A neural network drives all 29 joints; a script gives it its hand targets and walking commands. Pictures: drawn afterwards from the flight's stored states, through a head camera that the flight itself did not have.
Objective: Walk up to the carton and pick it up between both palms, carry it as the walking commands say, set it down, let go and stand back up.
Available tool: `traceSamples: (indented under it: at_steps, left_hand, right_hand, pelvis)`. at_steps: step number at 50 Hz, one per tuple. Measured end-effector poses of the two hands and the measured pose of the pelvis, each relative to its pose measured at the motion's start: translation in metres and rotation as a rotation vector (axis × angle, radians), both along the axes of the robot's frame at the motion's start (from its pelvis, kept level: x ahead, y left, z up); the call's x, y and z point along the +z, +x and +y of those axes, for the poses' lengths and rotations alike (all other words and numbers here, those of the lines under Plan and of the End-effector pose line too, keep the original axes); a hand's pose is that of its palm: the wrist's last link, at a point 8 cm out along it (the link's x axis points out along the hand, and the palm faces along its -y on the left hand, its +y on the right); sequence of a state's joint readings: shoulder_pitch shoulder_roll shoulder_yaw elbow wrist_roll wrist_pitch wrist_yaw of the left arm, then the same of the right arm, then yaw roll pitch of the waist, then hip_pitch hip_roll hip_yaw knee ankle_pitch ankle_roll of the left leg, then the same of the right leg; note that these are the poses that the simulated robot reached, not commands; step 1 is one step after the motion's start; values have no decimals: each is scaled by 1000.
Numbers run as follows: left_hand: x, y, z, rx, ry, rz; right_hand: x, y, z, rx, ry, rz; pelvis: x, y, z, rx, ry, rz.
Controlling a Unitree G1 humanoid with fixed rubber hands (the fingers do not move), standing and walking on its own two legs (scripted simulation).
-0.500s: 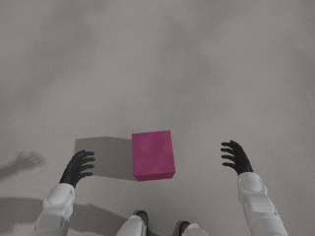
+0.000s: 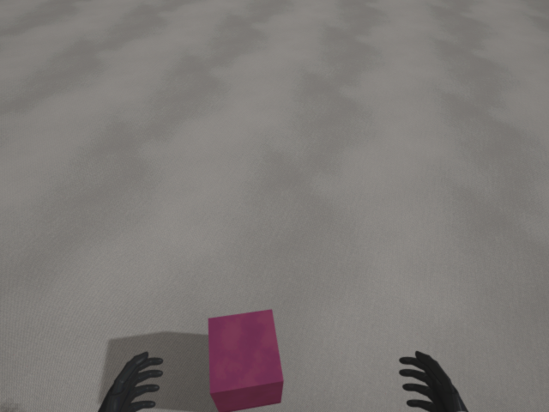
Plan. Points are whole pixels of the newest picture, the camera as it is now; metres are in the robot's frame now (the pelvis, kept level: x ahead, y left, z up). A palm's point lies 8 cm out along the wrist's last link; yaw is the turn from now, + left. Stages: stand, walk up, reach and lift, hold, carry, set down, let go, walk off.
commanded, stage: let go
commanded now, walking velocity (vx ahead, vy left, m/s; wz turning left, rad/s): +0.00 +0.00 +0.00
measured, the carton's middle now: (245, 361) +0.41 +0.08 -0.65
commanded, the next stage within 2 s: stand in 0.24 s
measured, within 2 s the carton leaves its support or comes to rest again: neither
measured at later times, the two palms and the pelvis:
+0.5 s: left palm out of the picture +0.13 +0.31 -0.10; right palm out of the picture +0.13 -0.26 -0.08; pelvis +0.01 +0.03 +0.00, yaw +0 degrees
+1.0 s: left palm out of the picture +0.12 +0.32 -0.10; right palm out of the picture +0.12 -0.27 -0.09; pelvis +0.01 +0.03 +0.00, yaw -1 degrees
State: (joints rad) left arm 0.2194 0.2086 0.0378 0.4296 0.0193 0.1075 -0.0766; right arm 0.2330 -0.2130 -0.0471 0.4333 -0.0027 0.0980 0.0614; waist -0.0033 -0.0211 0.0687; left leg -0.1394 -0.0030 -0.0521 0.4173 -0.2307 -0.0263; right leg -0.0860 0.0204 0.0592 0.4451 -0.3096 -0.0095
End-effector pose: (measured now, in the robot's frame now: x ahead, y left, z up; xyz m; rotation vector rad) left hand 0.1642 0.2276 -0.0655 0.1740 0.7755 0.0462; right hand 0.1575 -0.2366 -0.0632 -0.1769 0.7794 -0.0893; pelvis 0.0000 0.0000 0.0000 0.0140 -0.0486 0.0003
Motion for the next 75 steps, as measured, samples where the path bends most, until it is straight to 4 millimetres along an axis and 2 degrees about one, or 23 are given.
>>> traceSamples:
  at_steps: [6,13,20,25,35,43,75]
  left_hand:
    - [0,-2,4,9,8,14]
    - [-1,-9,26,65,44,37]
    - [-19,-21,68,73,148,74]
    - [-30,-29,82,70,169,130]
    - [-38,-27,87,53,178,176]
    - [-37,-30,90,48,193,196]
    - [-40,-80,101,76,219,309]
  right_hand:
    - [0,-1,7,0,8,5]
    - [-6,-3,16,19,-22,21]
    - [-16,-21,-13,-17,-173,120]
    - [-14,-25,-27,-48,-217,152]
    - [-18,-22,-25,-63,-223,180]
    - [-23,-29,-24,-69,-212,209]
    - [-29,-74,-44,-88,-220,314]
  pelvis:
    - [0,-2,5,2,-1,-31]
    - [-2,-4,14,11,-9,-16]
    - [-5,-1,21,-2,-16,34]
    - [-5,5,25,-8,-19,44]
    - [-4,12,31,-16,-17,43]
    - [-2,12,32,-18,-15,35]
    - [3,-8,27,-14,-17,8]
